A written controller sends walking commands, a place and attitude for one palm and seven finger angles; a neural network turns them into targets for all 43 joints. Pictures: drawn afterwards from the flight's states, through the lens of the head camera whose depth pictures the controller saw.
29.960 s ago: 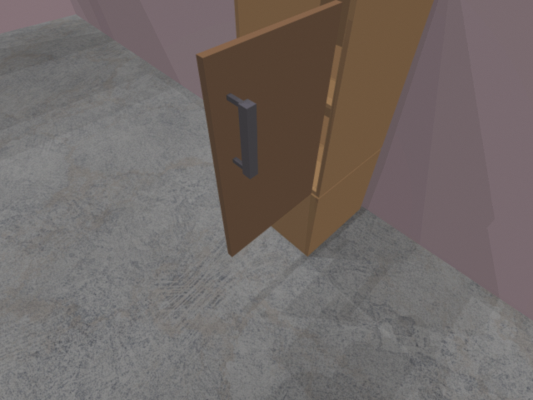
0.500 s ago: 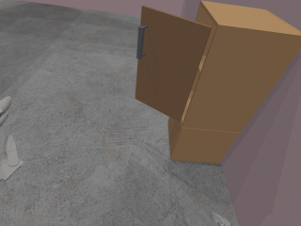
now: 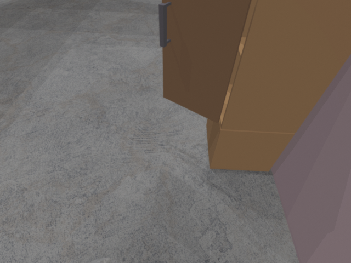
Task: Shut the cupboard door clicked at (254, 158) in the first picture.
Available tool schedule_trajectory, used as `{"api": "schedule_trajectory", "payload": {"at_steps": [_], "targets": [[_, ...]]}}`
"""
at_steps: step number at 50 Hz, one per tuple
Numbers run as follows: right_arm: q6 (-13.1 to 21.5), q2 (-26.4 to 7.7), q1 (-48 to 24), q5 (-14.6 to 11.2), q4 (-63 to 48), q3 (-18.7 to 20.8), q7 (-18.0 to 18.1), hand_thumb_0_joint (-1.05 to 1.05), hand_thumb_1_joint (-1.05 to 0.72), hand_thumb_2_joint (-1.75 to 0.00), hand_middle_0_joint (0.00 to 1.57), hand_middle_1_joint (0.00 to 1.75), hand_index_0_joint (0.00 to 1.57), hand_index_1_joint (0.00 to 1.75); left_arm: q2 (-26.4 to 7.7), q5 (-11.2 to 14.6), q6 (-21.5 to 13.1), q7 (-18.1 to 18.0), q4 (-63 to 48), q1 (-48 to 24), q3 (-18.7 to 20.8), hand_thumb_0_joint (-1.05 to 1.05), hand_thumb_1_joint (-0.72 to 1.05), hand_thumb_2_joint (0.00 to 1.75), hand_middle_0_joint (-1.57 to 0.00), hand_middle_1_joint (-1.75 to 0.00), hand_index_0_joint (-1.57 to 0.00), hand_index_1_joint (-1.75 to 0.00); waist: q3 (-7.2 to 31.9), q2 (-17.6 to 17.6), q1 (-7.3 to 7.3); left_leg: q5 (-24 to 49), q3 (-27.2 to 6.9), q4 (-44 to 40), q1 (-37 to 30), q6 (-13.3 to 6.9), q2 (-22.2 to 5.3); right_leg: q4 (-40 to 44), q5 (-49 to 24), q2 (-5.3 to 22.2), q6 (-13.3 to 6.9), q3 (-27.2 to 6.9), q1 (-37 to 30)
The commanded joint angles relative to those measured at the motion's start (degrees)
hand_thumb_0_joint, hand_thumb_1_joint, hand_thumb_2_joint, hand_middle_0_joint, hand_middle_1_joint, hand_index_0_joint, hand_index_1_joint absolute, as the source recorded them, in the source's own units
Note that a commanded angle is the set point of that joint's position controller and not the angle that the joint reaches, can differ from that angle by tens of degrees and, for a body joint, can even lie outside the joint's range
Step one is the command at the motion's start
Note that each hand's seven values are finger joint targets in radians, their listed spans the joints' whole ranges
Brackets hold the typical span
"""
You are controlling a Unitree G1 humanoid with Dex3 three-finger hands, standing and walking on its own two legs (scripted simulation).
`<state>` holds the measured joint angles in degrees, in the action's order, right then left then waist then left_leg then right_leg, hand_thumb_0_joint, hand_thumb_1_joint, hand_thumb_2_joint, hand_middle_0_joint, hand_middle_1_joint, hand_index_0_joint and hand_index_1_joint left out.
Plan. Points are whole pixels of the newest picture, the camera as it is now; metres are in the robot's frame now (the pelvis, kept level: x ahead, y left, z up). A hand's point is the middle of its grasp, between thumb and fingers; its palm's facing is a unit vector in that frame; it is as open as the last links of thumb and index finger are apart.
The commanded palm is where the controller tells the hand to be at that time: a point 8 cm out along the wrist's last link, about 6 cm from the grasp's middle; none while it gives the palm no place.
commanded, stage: let the arm hang, fingers relaxed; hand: left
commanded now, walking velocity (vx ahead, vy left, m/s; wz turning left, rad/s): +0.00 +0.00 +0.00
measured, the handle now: (165, 24) +0.99 +0.04 +0.10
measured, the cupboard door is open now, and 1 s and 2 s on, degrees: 58 58 58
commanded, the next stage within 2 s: look to check the result in 0.82 s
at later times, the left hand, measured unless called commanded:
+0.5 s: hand out of the picture +0.00 +0.17 -0.15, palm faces +0.03 -0.98 -0.19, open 7.4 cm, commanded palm none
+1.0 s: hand out of the picture -0.01 +0.16 -0.15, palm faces +0.02 -0.98 -0.19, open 7.4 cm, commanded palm none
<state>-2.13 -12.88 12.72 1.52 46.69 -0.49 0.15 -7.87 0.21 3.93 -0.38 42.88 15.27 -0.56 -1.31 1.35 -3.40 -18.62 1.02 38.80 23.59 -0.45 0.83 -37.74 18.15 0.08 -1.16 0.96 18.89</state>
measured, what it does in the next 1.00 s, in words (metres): stands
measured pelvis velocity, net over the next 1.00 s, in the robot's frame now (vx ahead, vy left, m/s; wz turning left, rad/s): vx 0.01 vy -0.01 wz -0.01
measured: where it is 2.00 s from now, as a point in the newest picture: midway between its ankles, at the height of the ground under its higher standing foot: outside the picture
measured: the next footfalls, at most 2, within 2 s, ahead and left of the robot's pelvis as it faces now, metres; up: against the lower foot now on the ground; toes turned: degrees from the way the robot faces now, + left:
none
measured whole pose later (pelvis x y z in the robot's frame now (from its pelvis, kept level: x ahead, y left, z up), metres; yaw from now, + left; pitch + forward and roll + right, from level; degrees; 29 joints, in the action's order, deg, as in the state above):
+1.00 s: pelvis +0.01 -0.01 +0.02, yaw -1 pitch -2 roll +0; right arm 0.1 -7.9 19.2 0.5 65.3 -0.3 2.3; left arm -8.0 -0.5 -0.3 -2.0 66.2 17.8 0.2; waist -0.7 -0.5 -0.7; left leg -11.7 2.4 21.9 8.6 -0.7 0.1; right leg -22.4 11.2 -1.5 -2.0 1.0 9.7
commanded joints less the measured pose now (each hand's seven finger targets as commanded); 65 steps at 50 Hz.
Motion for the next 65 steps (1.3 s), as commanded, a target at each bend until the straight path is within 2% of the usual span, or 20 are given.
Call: {"api": "schedule_trajectory", "payload": {"at_steps": [1, 2, 3, 4, 5, 6, 7, 8, 9, 13, 15, 18, 21, 27, 34, 40, 53, 60, 62, 65], "targets": [[0.2, -3.1, 3.3, 0.4, 1.3, 3.2, 0.6, 0.0, -0.9, -0.9, 0.2, 0.3, 0.2, 0.3, -10.5, -2.0, -4.2, -0.9, -0.3, -5.0, 4.7, 0.0, 0.9, 0.9, -0.2, -0.3, -0.2, -0.3, 0.0, 0.4, 0.38, -2.4, -1.8, 6.7, -5.3, 0.2, -1.7, 25.3, 8.0, 12.8, -9.0, -16.6, 5.1], [0.6, -2.2, 4.8, 0.2, 2.5, 2.9, 0.5, 0.0, -0.9, -0.9, 0.2, 0.3, 0.2, 0.3, -10.1, -1.9, -4.4, -1.0, 1.5, -4.4, 4.3, 0.0, 0.9, 0.9, -0.2, -0.3, -0.2, -0.3, 1.6, -0.7, 0.29, -0.4, -1.8, 0.0, -7.5, 0.1, -2.4, 21.9, 1.0, 11.5, -8.0, -13.3, 2.1], [1.3, -1.0, 6.7, 0.0, 4.3, 2.4, 0.6, 0.0, -0.9, -0.9, 0.2, 0.3, 0.2, 0.3, -9.3, -1.6, -4.6, -1.1, 3.8, -3.5, 3.8, 0.0, 0.9, 0.9, -0.2, -0.3, -0.2, -0.3, 3.3, -2.2, 0.3, 7.2, -2.7, -9.3, -11.0, -0.1, -3.2, 17.8, -5.8, 9.8, -6.1, -10.4, -0.5], [2.2, -1.2, 7.2, -0.1, 5.8, 1.9, 0.9, 0.0, -0.9, -0.9, 0.2, 0.3, 0.2, 0.3, -8.0, -1.1, -5.0, -1.1, 5.9, -1.2, 3.1, 0.0, 0.9, 0.9, -0.2, -0.3, -0.2, -0.3, 6.1, -5.3, 1.42, 16.9, -5.7, -14.2, -14.1, -0.7, -5.4, 14.6, -12.5, 6.6, -3.6, -7.6, -3.7], [2.8, -2.6, 5.8, -0.1, 6.5, 1.8, 1.5, 0.0, -0.9, -0.9, 0.2, 0.3, 0.2, 0.3, -7.2, -0.7, -5.0, -1.2, 7.5, 0.7, 2.7, 0.0, 0.9, 0.9, -0.2, -0.3, -0.2, -0.3, 7.2, -6.3, 3.13, 21.7, -7.0, -14.9, -13.9, -1.5, -8.3, 14.7, -15.9, 4.8, -2.0, -5.8, -7.2], [3.1, -2.9, 5.4, -0.3, 7.5, 1.7, 2.0, 0.0, -0.9, -0.9, 0.2, 0.3, 0.2, 0.3, -7.6, -0.6, -5.0, -1.3, 9.5, 1.6, 2.6, 0.0, 0.9, 0.9, -0.2, -0.3, -0.2, -0.3, 8.6, -5.4, 3.55, 26.1, -6.7, -14.2, -13.8, -1.7, -8.2, 14.3, -20.3, 4.6, -1.4, -4.7, -10.6], [3.2, -2.9, 5.5, -0.6, 8.6, 1.8, 2.2, 0.0, -0.9, -0.9, 0.2, 0.3, 0.2, 0.3, -8.2, -0.6, -4.7, -1.5, 11.1, 1.1, 2.6, 0.0, 0.9, 0.9, -0.2, -0.3, -0.2, -0.3, 8.4, -7.9, 3.27, 28.6, -6.2, -14.6, -13.8, -1.5, -7.9, 13.5, -21.7, 4.9, -1.3, -4.3, -11.8], [3.1, -2.4, 6.0, -0.7, 9.4, 1.6, 2.3, 0.0, -0.9, -0.9, 0.2, 0.3, 0.2, 0.3, -8.6, -0.5, -4.4, -1.4, 12.2, 0.6, 2.5, 0.0, 0.9, 0.9, -0.2, -0.3, -0.2, -0.3, 7.0, -7.8, 3.15, 27.6, -6.2, -16.5, -13.4, -1.5, -8.2, 13.6, -19.3, 4.7, -0.9, -3.2, -12.3], [3.0, -2.4, 6.3, -0.8, 10.3, 1.5, 2.3, 0.0, -0.9, -0.9, 0.2, 0.3, 0.2, 0.3, -8.4, -0.4, -4.3, -1.4, 13.3, 0.7, 2.3, 0.0, 0.9, 0.9, -0.2, -0.3, -0.2, -0.3, 5.5, -6.1, 3.4, 25.2, -6.4, -17.8, -12.7, -1.6, -8.4, 14.6, -16.9, 4.4, -0.8, -3.1, -12.5], [2.5, -1.6, 6.8, -0.9, 12.7, 1.4, 2.2, 0.0, -0.9, -0.9, 0.2, 0.3, 0.2, 0.3, -7.8, -0.6, -4.1, -1.2, 17.3, 1.6, 1.8, 0.0, 0.9, 0.9, -0.2, -0.3, -0.2, -0.3, -0.6, -1.7, 3.32, 10.7, -6.1, -21.7, -10.0, -1.6, -7.5, 18.7, -9.9, 4.6, -1.0, -4.5, -10.8], [2.3, -1.5, 7.3, -0.8, 13.8, 1.4, 2.1, 0.0, -0.9, -0.9, 0.2, 0.3, 0.2, 0.3, -7.5, -0.6, -4.0, -1.2, 18.6, 2.3, 1.7, 0.0, 0.9, 0.9, -0.2, -0.3, -0.2, -0.3, -2.2, -1.3, 3.28, 6.1, -5.8, -22.7, -9.6, -1.6, -7.0, 19.8, -7.4, 4.6, -0.9, -4.9, -9.7], [2.5, -0.9, 8.1, -0.9, 15.0, 1.2, 2.1, 0.0, -0.9, -0.9, 0.2, 0.3, 0.2, 0.3, -7.2, -0.6, -4.3, -1.3, 19.9, 3.2, 1.6, 0.0, 0.9, 0.9, -0.2, -0.3, -0.2, -0.3, -1.3, -1.6, 3.13, 6.6, -5.1, -22.6, -10.6, -1.5, -6.7, 20.0, -7.8, 4.8, -1.0, -5.2, -9.7], [2.6, -0.4, 8.4, -0.9, 15.9, 1.1, 2.1, 0.0, -0.9, -0.9, 0.2, 0.3, 0.2, 0.3, -6.5, -0.7, -4.4, -1.5, 20.8, 3.8, 1.5, 0.0, 0.9, 0.9, -0.2, -0.3, -0.2, -0.3, -2.1, -0.5, 3.02, 8.2, -4.9, -22.4, -11.8, -1.6, -6.5, 19.8, -8.7, 4.8, -1.0, -5.3, -8.4], [2.6, 0.1, 9.1, -1.0, 16.7, 0.9, 2.2, 0.0, -0.9, -0.9, 0.2, 0.3, 0.2, 0.3, -5.9, -0.8, -4.7, -1.7, 21.7, 5.4, 1.5, 0.0, 0.9, 0.9, -0.2, -0.3, -0.2, -0.3, -3.1, -1.0, 2.99, 9.5, -4.2, -21.8, -12.5, -1.6, -6.4, 20.1, -8.7, 5.0, -1.0, -5.5, -7.3], [2.5, 0.8, 9.5, -0.8, 16.9, 0.9, 2.3, 0.0, -0.9, -0.9, 0.2, 0.3, 0.2, 0.3, -4.9, -0.8, -4.7, -1.8, 22.1, 6.0, 1.6, 0.0, 0.9, 0.9, -0.2, -0.3, -0.2, -0.3, -5.5, -2.8, 2.83, 5.5, -4.0, -22.5, -11.2, -1.4, -6.1, 20.6, -6.1, 4.7, -1.2, -6.2, -5.7], [2.8, 0.3, 10.0, -0.9, 16.8, 0.9, 2.4, 0.0, -0.9, -0.9, 0.2, 0.3, 0.2, 0.3, -5.2, -0.8, -4.9, -1.8, 22.0, 6.1, 1.8, 0.0, 0.9, 0.9, -0.2, -0.3, -0.2, -0.3, -4.0, -2.4, 2.9, 7.5, -4.0, -22.1, -12.0, -1.5, -6.3, 20.2, -7.8, 4.8, -1.3, -6.2, -6.7], [2.7, -1.6, 9.3, -0.9, 16.6, 1.5, 2.2, 0.0, -0.9, -0.9, 0.2, 0.3, 0.2, 0.3, -7.9, -0.7, -5.2, -1.7, 21.2, 4.1, 2.4, 0.0, 0.9, 0.9, -0.2, -0.3, -0.2, -0.3, -4.2, -1.1, 2.8, 7.4, -3.7, -21.5, -12.3, -1.4, -6.3, 21.3, -6.1, 5.1, -1.9, -6.9, -6.9], [2.6, -3.5, 7.8, -0.7, 16.3, 1.8, 2.0, 0.0, -0.9, -0.9, 0.2, 0.3, 0.2, 0.3, -9.7, -0.8, -5.3, -1.5, 20.5, 1.9, 2.6, 0.0, 0.9, 0.9, -0.2, -0.3, -0.2, -0.3, -4.3, -1.0, 2.72, 6.6, -3.8, -21.7, -12.7, -1.3, -6.4, 22.0, -4.6, 5.2, -2.0, -7.4, -6.7], [2.8, -4.3, 7.1, -0.8, 16.0, 1.9, 2.0, 0.0, -0.9, -0.9, 0.2, 0.3, 0.2, 0.3, -10.5, -0.8, -5.4, -1.5, 20.3, 1.4, 2.7, 0.0, 0.9, 0.9, -0.2, -0.3, -0.2, -0.3, -3.5, -2.2, 2.8, 8.4, -4.0, -21.5, -13.3, -1.4, -6.7, 21.7, -6.8, 5.1, -2.2, -7.4, -7.3], [2.7, -5.0, 6.1, -0.7, 16.0, 1.9, 1.9, 0.0, -0.9, -0.9, 0.2, 0.3, 0.2, 0.3, -11.2, -0.8, -5.3, -1.3, 20.3, 0.4, 2.8, 0.0, 0.9, 0.9, -0.2, -0.3, -0.2, -0.3, -4.0, -1.3, 2.84, 7.3, -4.1, -22.0, -12.9, -1.3, -6.7, 22.1, -5.7, 5.3, -2.0, -7.5, -7.4]]}}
